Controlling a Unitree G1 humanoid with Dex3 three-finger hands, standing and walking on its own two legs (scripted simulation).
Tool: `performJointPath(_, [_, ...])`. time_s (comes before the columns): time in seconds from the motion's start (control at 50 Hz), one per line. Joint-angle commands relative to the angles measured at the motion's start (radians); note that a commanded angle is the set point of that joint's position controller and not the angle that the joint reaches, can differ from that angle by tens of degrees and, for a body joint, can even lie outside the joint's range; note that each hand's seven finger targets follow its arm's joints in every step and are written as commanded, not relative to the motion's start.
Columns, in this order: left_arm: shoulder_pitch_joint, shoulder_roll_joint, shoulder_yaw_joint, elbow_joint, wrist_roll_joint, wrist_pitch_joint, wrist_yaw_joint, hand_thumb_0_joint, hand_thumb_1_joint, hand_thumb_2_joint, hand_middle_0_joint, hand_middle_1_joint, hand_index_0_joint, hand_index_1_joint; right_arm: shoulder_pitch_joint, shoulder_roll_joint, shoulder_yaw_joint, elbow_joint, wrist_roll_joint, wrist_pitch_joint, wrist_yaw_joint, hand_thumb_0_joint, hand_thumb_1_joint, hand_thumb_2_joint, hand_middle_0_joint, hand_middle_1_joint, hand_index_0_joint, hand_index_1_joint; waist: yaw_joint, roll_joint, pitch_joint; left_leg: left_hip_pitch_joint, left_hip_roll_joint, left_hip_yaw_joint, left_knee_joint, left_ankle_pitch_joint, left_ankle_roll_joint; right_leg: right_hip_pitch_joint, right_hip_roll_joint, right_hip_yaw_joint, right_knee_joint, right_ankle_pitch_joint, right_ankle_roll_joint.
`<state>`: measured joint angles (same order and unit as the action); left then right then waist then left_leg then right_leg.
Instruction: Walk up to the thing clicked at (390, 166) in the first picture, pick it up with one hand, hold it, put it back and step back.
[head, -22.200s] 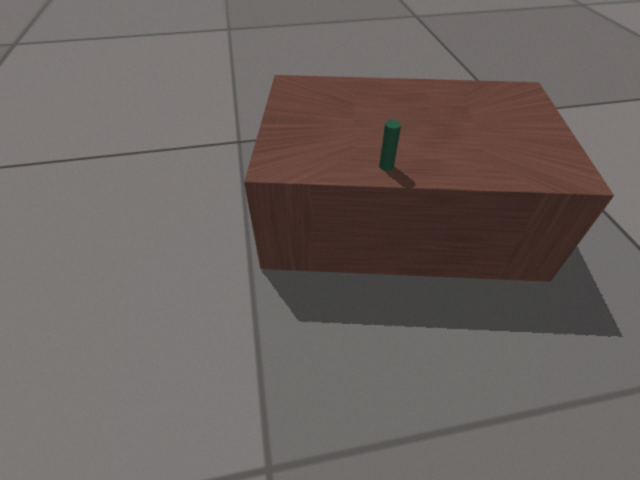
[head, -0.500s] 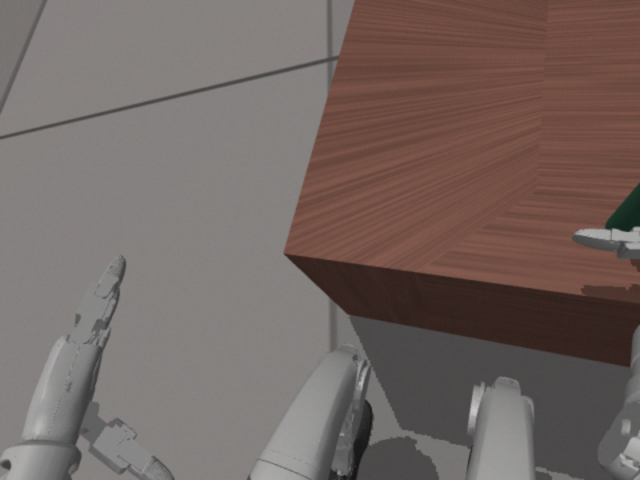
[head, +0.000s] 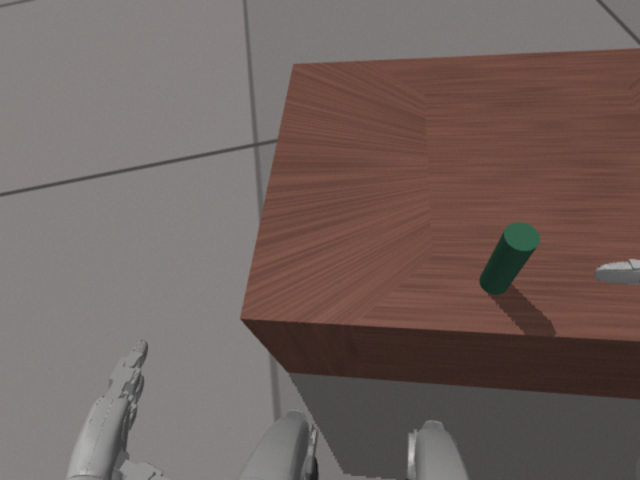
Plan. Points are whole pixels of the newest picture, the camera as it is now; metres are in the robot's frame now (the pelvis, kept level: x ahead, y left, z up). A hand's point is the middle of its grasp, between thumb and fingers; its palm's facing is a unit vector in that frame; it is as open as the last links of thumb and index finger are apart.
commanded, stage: home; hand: right
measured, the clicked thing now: (506, 261) +0.47 -0.21 -0.14
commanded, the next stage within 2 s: none
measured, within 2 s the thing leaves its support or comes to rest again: neither
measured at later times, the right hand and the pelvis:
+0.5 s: hand (619, 337) +0.30 -0.27 +0.02, palm faces +0.27 +0.91 -0.31, open 17.5 cm; pelvis +0.04 +0.00 +0.06, yaw -2 degrees
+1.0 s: hand (525, 443) +0.19 -0.16 +0.00, palm faces +0.19 +0.94 -0.27, open 17.6 cm; pelvis +0.03 +0.03 +0.06, yaw -3 degrees
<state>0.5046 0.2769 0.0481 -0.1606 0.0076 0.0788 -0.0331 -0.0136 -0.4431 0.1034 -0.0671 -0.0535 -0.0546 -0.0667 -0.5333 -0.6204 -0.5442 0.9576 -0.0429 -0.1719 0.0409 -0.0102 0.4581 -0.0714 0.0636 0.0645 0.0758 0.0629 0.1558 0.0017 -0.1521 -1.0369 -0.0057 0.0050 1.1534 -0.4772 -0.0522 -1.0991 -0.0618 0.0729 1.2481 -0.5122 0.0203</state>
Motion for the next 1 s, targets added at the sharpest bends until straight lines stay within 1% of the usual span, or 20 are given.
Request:
performJointPath(0.0, [-0.035, 0.179, 0.13, -0.09, -0.019, -0.013, 0.044, 0.0, 0.051, 0.425, -0.134, -0.191, -0.133, -0.192, -0.343, -0.282, 0.035, -0.199, -0.002, -0.022, -0.069, 0.0, 0.54, -0.061, 0.054, 0.055, 0.054, 0.055, -0.022, -0.183, -0.33, 0.198, -0.041, 0.07, -0.201, 0.172, 0.069, 0.463, 0.028, -0.028, -0.304, 0.209, -0.008])
performJointPath(0.06, [-0.155, 0.099, -0.015, -0.09, -0.019, -0.026, 0.047, 0.0, 0.291, 0.56, -0.14, -0.2, -0.139, -0.201, -0.331, -0.266, 0.063, -0.125, -0.013, -0.024, -0.093, 0.0, 0.508, -0.08, 0.057, 0.061, 0.057, 0.061, -0.075, -0.155, -0.289, 0.252, -0.038, 0.064, -0.245, 0.135, 0.069, 0.459, 0.026, -0.03, -0.355, 0.18, -0.006])
performJointPath(0.12, [-0.093, 0.024, -0.109, -0.014, -0.01, -0.031, 0.039, 0.0, 0.402, 0.613, -0.15, -0.215, -0.148, -0.216, -0.278, -0.174, 0.12, -0.1, -0.01, -0.013, -0.09, 0.0, 0.504, -0.082, 0.058, 0.061, 0.058, 0.061, -0.08, -0.191, -0.287, 0.32, -0.032, 0.06, -0.274, 0.199, 0.068, 0.507, 0.034, -0.055, -0.374, 0.265, 0.0])
performJointPath(0.14, [-0.066, 0.02, -0.113, 0.026, -0.013, -0.029, 0.037, 0.0, 0.427, 0.628, -0.152, -0.22, -0.151, -0.221, -0.218, -0.173, 0.118, -0.112, -0.006, -0.003, -0.088, 0.0, 0.521, -0.072, 0.056, 0.058, 0.056, 0.058, -0.094, -0.214, -0.288, 0.338, -0.03, 0.059, -0.28, 0.231, 0.07, 0.527, 0.039, -0.066, -0.382, 0.31, 0.001])
performJointPath(0.16, [-0.057, 0.027, -0.105, 0.03, -0.017, -0.027, 0.035, 0.0, 0.455, 0.644, -0.155, -0.224, -0.154, -0.225, -0.165, -0.18, 0.117, -0.121, -0.003, 0.01, -0.086, 0.0, 0.518, -0.073, 0.056, 0.059, 0.056, 0.059, -0.092, -0.21, -0.289, 0.363, -0.028, 0.063, -0.293, 0.251, 0.07, 0.557, 0.039, -0.069, -0.389, 0.34, 0.001])
performJointPath(0.2, [-0.027, 0.098, -0.031, 0.045, -0.026, -0.01, 0.035, 0.0, 0.535, 0.691, -0.163, -0.237, -0.162, -0.238, -0.037, -0.215, 0.09, -0.201, 0.01, 0.042, -0.086, 0.0, 0.515, -0.076, 0.057, 0.059, 0.057, 0.059, -0.102, -0.185, -0.318, 0.417, -0.026, 0.07, -0.308, 0.312, 0.067, 0.611, 0.04, -0.069, -0.411, 0.425, 0.002])
performJointPath(0.24, [-0.046, 0.135, 0.017, 0.074, -0.039, 0.003, 0.041, 0.0, 0.63, 0.746, -0.173, -0.252, -0.172, -0.254, 0.006, -0.141, 0.154, -0.263, 0.032, 0.078, -0.08, 0.0, 0.519, -0.073, 0.056, 0.059, 0.056, 0.059, -0.086, -0.148, -0.256, 0.409, -0.027, 0.076, -0.333, 0.29, 0.068, 0.63, 0.038, -0.068, -0.447, 0.394, 0.001])
performJointPath(0.28, [-0.06, 0.174, 0.085, 0.091, -0.052, 0.01, 0.055, 0.0, 0.687, 0.779, -0.179, -0.262, -0.178, -0.263, 0.053, -0.133, 0.162, -0.456, 0.049, 0.101, -0.088, 0.0, 0.513, -0.077, 0.057, 0.06, 0.057, 0.06, -0.089, -0.144, -0.278, 0.427, -0.022, 0.077, -0.351, 0.311, 0.066, 0.681, 0.035, -0.066, -0.469, 0.417, -0.001])
performJointPath(0.32, [-0.096, 0.14, 0.062, 0.098, -0.064, 0.006, 0.06, 0.0, 0.774, 0.829, -0.188, -0.276, -0.187, -0.277, 0.13, -0.03, 0.231, -0.473, 0.062, 0.127, -0.09, 0.0, 0.561, -0.049, 0.052, 0.052, 0.052, 0.052, -0.082, -0.096, -0.196, 0.426, -0.021, 0.084, -0.37, 0.28, 0.067, 0.663, 0.031, -0.063, -0.491, 0.369, -0.005])
performJointPath(0.36, [-0.123, 0.091, 0.017, 0.087, -0.068, -0.002, 0.068, 0.0, 0.88, 0.891, -0.199, -0.294, -0.198, -0.295, 0.181, 0.025, 0.264, -0.615, 0.072, 0.124, -0.1, 0.0, 0.583, -0.036, 0.05, 0.048, 0.05, 0.048, -0.102, -0.082, -0.21, 0.47, -0.018, 0.079, -0.386, 0.294, 0.066, 0.675, 0.032, -0.069, -0.499, 0.373, -0.01])
performJointPath(0.4, [-0.146, 0.049, -0.03, 0.093, -0.067, -0.01, 0.076, 0.0, 0.89, 0.897, -0.2, -0.295, -0.199, -0.297, 0.284, 0.091, 0.299, -0.62, 0.075, 0.128, -0.109, 0.0, 0.611, -0.02, 0.047, 0.043, 0.047, 0.043, -0.113, -0.044, -0.146, 0.491, -0.014, 0.072, -0.407, 0.269, 0.064, 0.647, 0.035, -0.078, -0.507, 0.338, -0.015])
performJointPath(0.46, [-0.16, -0.006, -0.084, 0.109, -0.059, -0.018, 0.086, 0.0, 0.896, 0.9, -0.201, -0.296, -0.2, -0.298, 0.384, 0.107, 0.31, -0.765, 0.079, 0.112, -0.124, 0.0, 0.611, -0.017, 0.047, 0.042, 0.047, 0.042, -0.156, -0.111, -0.189, 0.556, -0.004, 0.062, -0.406, 0.307, 0.069, 0.677, 0.045, -0.09, -0.51, 0.39, -0.006])
performJointPath(0.56, [-0.114, 0.042, -0.018, 0.18, -0.05, -0.005, 0.103, 0.0, 0.896, 0.9, -0.201, -0.296, -0.2, -0.297, 0.64, 0.169, 0.355, -0.894, 0.088, 0.136, -0.133, 0.0, 0.575, -0.041, 0.051, 0.049, 0.051, 0.049, -0.158, -0.126, -0.169, 0.602, 0.002, 0.051, -0.42, 0.353, 0.062, 0.669, 0.055, -0.107, -0.509, 0.412, -0.008])
performJointPath(0.58, [-0.163, 0.093, 0.002, 0.44, -0.056, 0.0, 0.119, 0.0, 0.897, 0.902, -0.201, -0.299, -0.2, -0.3, 0.725, 0.13, 0.269, -0.902, 0.086, 0.153, -0.166, 0.0, 0.611, 0.0, 0.041, 0.033, 0.041, 0.033, -0.161, -0.151, -0.109, 0.585, -0.01, 0.044, -0.415, 0.349, 0.061, 0.656, 0.044, -0.093, -0.495, 0.392, -0.01])
performJointPath(0.6, [-0.176, 0.051, -0.025, 0.381, -0.057, -0.01, 0.121, 0.0, 0.897, 0.902, -0.201, -0.299, -0.2, -0.3, 0.831, 0.282, 0.412, -0.906, 0.088, 0.169, -0.155, 0.0, 0.611, 0.0, 0.043, 0.037, 0.043, 0.037, -0.136, -0.104, -0.087, 0.581, -0.012, 0.046, -0.42, 0.354, 0.058, 0.651, 0.044, -0.097, -0.496, 0.393, -0.013])
performJointPath(0.62, [-0.193, 0.038, -0.034, 0.364, -0.058, -0.019, 0.125, 0.0, 0.897, 0.902, -0.201, -0.299, -0.2, -0.3, 0.847, 0.322, 0.462, -0.956, 0.094, 0.177, -0.15, 0.0, 0.611, -0.007, 0.044, 0.039, 0.044, 0.039, -0.133, -0.099, -0.074, 0.573, -0.011, 0.048, -0.422, 0.35, 0.056, 0.64, 0.044, -0.099, -0.493, 0.377, -0.018])
performJointPath(0.66, [-0.223, 0.05, -0.019, 0.381, -0.057, -0.028, 0.135, 0.0, 0.897, 0.901, -0.201, -0.298, -0.2, -0.299, 0.881, 0.294, 0.433, -1.007, 0.091, 0.195, -0.164, 0.0, 0.607, -0.021, 0.047, 0.043, 0.047, 0.043, -0.139, -0.077, -0.086, 0.576, -0.015, 0.049, -0.414, 0.358, 0.055, 0.628, 0.04, -0.096, -0.481, 0.385, -0.02])
performJointPath(0.74, [-0.257, 0.043, -0.017, 0.423, -0.05, -0.054, 0.155, 0.0, 0.897, 0.902, -0.201, -0.299, -0.2, -0.3, 0.891, 0.318, 0.477, -1.03, 0.08, 0.211, -0.17, 0.0, 0.609, -0.019, 0.047, 0.043, 0.047, 0.043, -0.1, -0.012, -0.038, 0.533, -0.01, 0.046, -0.411, 0.359, 0.038, 0.598, 0.042, -0.091, -0.449, 0.351, -0.031])
performJointPath(0.88, [-0.295, 0.048, -0.011, 0.439, -0.04, -0.115, 0.18, 0.0, 0.897, 0.902, -0.201, -0.3, -0.2, -0.301, 0.881, 0.301, 0.466, -1.104, 0.068, 0.24, -0.187, 0.0, 0.609, -0.019, 0.046, 0.043, 0.046, 0.043, -0.123, -0.004, -0.079, 0.534, 0.001, 0.028, -0.406, 0.27, 0.039, 0.599, 0.05, -0.089, -0.436, 0.269, -0.031])
performJointPath(0.98, [-0.304, 0.042, -0.014, 0.461, -0.035, -0.154, 0.184, 0.0, 0.897, 0.902, -0.201, -0.302, -0.2, -0.302, 0.962, 0.33, 0.496, -1.084, 0.058, 0.273, -0.192, 0.0, 0.599, -0.024, 0.047, 0.044, 0.047, 0.044, -0.137, 0.012, -0.058, 0.537, 0.007, 0.027, -0.424, 0.239, 0.036, 0.581, 0.059, -0.099, -0.432, 0.246, -0.032])
